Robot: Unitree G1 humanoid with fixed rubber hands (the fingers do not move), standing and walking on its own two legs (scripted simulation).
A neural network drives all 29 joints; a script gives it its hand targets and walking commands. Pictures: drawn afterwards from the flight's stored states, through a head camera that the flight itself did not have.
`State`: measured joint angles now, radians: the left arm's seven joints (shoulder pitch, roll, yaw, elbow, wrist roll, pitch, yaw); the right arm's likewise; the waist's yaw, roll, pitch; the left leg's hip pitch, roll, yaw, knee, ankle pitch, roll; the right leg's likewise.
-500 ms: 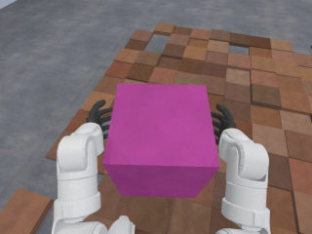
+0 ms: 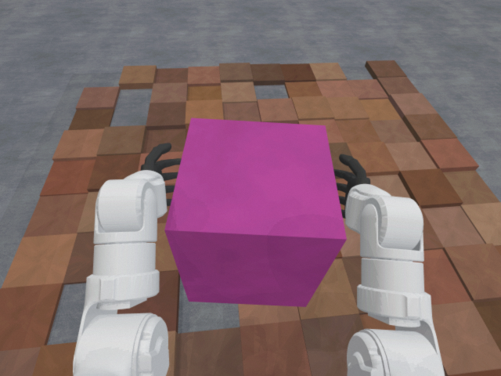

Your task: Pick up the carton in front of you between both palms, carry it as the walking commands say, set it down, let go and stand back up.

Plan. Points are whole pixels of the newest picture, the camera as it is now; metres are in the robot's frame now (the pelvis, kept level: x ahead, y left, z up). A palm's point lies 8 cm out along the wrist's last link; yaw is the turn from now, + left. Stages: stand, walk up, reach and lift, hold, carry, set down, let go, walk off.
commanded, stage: carry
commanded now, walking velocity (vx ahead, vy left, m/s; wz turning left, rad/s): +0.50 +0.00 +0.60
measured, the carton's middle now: (252, 219) +0.36 -0.02 +0.04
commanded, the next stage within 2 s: none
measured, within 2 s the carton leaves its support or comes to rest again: neither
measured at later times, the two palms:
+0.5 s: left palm (136, 105) +0.66 +0.22 +0.05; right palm (265, 85) +0.73 -0.07 +0.06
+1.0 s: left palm (149, 34) +0.98 +0.23 +0.07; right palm (248, 22) +1.07 -0.05 +0.07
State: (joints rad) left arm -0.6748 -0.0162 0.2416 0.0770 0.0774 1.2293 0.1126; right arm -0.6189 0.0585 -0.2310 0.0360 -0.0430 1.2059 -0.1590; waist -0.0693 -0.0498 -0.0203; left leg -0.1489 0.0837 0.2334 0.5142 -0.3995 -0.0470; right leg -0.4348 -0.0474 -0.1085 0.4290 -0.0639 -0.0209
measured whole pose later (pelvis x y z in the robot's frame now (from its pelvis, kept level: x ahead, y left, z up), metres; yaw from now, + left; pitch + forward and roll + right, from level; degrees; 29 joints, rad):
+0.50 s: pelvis +0.34 -0.01 -0.05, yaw +11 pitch +3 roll +2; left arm -0.58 -0.02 0.26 -0.01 0.05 1.17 0.11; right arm -0.66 0.06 -0.18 0.05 -0.09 1.18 -0.14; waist -0.01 -0.01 0.05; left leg -0.45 -0.09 0.21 0.53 -0.07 0.19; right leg -0.26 -0.03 -0.12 1.24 -0.50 0.01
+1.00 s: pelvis +0.68 +0.00 -0.03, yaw +16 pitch +5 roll +0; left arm -0.62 -0.04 0.20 0.09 0.09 1.21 0.12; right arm -0.66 0.00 -0.21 0.12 -0.04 1.22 -0.13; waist 0.01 0.02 -0.01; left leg -0.53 0.00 0.03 1.24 -0.41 0.02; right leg -0.39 -0.02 -0.15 0.48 -0.18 -0.07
